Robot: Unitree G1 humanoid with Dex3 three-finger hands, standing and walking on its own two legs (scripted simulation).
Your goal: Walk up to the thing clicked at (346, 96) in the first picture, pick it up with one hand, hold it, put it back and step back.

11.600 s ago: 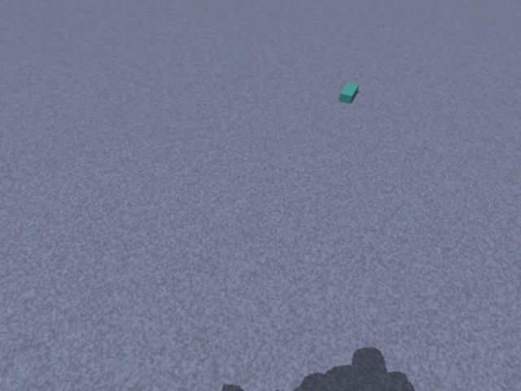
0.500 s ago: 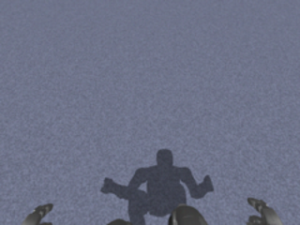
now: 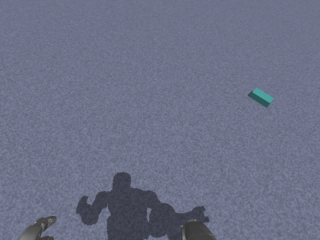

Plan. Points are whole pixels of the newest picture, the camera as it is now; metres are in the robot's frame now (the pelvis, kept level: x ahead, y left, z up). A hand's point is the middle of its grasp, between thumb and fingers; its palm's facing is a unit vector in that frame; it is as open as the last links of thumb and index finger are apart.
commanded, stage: walk up
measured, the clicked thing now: (261, 97) +1.22 -0.99 -0.74
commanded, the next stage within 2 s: none
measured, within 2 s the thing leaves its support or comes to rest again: neither
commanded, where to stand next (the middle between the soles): +0.11 -0.07 m, yaw -48 degrees
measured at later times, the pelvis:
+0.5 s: pelvis +0.07 -0.03 -0.03, yaw -23 degrees
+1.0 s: pelvis +0.06 -0.03 -0.03, yaw -39 degrees
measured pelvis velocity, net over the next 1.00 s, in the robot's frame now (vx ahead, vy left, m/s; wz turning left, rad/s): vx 0.06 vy -0.03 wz -0.68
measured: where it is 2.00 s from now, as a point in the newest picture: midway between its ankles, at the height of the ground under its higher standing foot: outside the picture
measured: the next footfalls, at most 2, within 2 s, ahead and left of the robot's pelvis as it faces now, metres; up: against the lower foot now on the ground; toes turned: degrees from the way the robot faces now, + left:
right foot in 0.14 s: +0.05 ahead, -0.19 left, +0.00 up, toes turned -10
left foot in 0.44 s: +0.23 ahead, +0.04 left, +0.00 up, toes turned -18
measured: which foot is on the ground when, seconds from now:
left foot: down 0.00-0.16, up 0.18-0.42, down 0.44-0.76, up 0.78-1.00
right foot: up 0.00-0.12, down 0.14-0.46, up 0.48-0.72, down 0.74-1.00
